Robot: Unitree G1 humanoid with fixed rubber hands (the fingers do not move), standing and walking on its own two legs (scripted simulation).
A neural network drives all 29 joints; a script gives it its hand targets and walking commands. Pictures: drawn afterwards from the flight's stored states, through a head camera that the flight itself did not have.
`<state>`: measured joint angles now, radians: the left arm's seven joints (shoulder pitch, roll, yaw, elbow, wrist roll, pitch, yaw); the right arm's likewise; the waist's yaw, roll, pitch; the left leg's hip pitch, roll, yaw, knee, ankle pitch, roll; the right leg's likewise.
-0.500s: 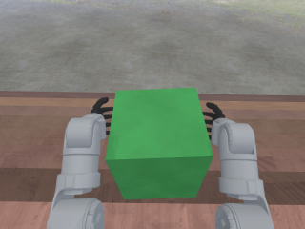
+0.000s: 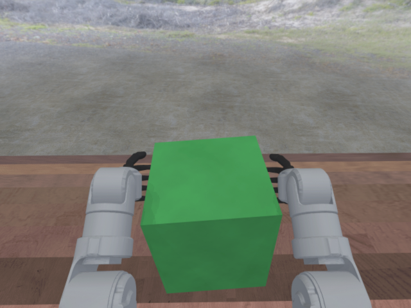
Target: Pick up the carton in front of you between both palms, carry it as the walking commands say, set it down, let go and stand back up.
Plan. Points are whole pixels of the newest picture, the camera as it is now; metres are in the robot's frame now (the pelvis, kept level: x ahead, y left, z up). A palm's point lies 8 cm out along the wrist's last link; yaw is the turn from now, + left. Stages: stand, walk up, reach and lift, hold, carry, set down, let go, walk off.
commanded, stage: carry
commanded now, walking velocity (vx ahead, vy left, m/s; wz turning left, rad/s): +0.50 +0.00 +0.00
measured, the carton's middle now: (210, 215) +0.33 +0.00 +0.05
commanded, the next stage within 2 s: none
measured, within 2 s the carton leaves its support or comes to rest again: neither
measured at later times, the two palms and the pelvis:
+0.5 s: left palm (146, 143) +0.53 +0.16 +0.09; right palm (262, 147) +0.50 -0.14 +0.09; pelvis +0.16 +0.03 -0.02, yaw +0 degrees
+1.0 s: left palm (165, 136) +0.81 +0.16 -0.09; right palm (241, 136) +0.82 -0.14 -0.09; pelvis +0.46 +0.00 -0.16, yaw -1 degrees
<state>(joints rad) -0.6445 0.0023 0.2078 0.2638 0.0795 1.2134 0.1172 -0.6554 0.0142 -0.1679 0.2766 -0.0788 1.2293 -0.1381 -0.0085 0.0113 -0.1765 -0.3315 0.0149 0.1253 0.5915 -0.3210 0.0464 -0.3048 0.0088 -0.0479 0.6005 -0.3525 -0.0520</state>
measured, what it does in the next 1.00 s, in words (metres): goes down: left foot, then right foot 0.12 m lower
